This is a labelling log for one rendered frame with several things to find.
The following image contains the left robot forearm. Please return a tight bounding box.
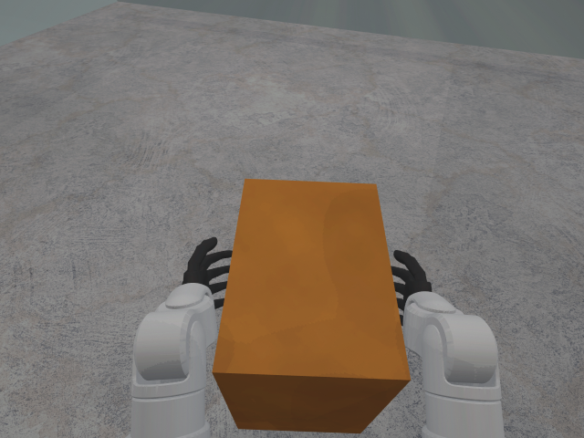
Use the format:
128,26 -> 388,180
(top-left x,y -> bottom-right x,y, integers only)
125,283 -> 218,438

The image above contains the left robot hand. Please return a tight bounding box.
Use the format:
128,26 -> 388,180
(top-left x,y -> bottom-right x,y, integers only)
182,237 -> 233,309

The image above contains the right robot forearm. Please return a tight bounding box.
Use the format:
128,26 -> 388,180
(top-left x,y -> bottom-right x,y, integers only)
403,291 -> 505,438

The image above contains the carton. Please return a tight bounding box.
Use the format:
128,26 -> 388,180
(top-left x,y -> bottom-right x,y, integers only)
212,179 -> 411,433

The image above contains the right robot hand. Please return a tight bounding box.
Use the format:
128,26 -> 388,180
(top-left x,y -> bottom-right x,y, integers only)
391,250 -> 432,326

